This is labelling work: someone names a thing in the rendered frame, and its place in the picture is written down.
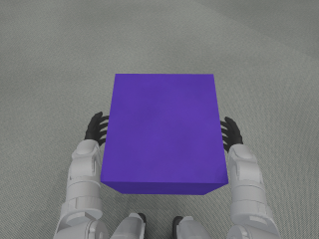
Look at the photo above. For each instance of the left robot forearm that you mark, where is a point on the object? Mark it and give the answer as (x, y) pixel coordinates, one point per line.
(83, 201)

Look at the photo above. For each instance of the right robot hand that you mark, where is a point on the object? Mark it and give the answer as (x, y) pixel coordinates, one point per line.
(233, 133)

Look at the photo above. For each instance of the right robot thigh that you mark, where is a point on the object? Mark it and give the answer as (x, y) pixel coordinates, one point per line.
(191, 229)

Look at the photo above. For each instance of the carton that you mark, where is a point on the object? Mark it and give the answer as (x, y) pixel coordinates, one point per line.
(164, 135)

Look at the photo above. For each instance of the right robot forearm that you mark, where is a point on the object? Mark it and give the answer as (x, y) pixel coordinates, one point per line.
(248, 195)

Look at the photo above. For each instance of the right robot upper arm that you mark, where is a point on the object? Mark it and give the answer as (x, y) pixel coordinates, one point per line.
(244, 231)

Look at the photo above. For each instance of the right robot foot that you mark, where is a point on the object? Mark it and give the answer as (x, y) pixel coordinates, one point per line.
(175, 222)

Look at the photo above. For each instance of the left robot hand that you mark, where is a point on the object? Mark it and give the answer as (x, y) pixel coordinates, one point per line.
(93, 132)

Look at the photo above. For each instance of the left robot upper arm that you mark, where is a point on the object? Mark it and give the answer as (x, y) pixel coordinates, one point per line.
(92, 229)

